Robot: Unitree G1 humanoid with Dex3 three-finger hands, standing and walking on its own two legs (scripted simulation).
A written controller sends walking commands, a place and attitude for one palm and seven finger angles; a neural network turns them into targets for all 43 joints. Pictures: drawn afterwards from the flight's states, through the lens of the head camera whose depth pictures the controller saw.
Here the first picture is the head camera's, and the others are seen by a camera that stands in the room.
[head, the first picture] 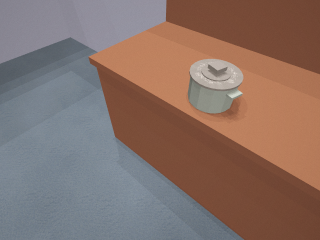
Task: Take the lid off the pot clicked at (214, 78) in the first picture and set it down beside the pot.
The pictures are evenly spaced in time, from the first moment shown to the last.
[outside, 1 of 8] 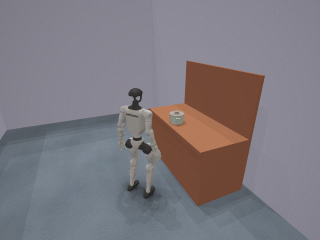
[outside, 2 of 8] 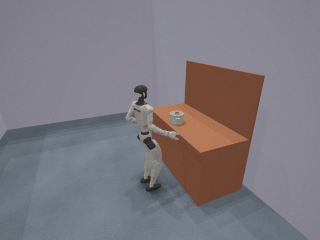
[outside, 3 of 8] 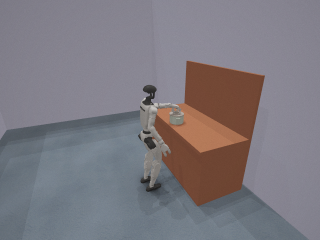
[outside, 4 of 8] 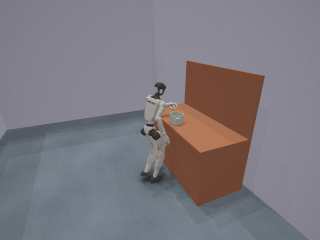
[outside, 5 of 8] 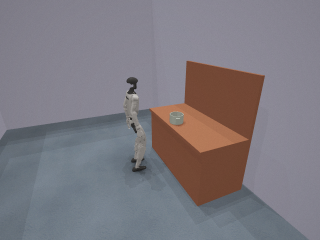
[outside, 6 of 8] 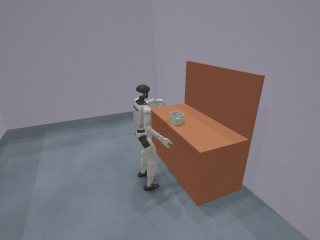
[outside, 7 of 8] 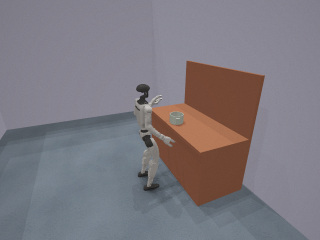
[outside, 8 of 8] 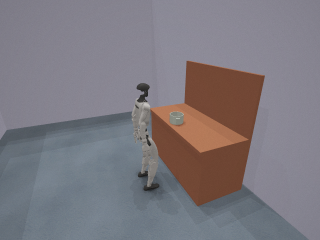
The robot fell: no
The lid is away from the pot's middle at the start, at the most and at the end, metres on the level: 0.00 0.26 0.24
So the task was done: yes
